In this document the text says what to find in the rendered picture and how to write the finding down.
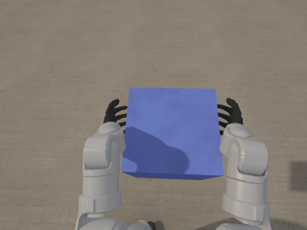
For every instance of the robot left forearm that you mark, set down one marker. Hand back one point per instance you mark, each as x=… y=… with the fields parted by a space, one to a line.
x=101 y=167

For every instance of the carton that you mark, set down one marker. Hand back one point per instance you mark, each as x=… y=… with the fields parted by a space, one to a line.
x=172 y=133

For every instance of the robot left upper arm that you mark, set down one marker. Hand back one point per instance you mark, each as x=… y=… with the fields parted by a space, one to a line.
x=103 y=224

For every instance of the left robot hand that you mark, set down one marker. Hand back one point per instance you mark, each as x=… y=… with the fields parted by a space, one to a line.
x=111 y=111

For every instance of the right robot hand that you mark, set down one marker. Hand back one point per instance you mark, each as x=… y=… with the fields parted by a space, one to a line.
x=234 y=112

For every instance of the robot right forearm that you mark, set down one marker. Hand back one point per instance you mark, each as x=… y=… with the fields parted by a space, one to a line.
x=247 y=168

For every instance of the robot left shin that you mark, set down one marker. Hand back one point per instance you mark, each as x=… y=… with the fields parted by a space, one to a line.
x=143 y=222

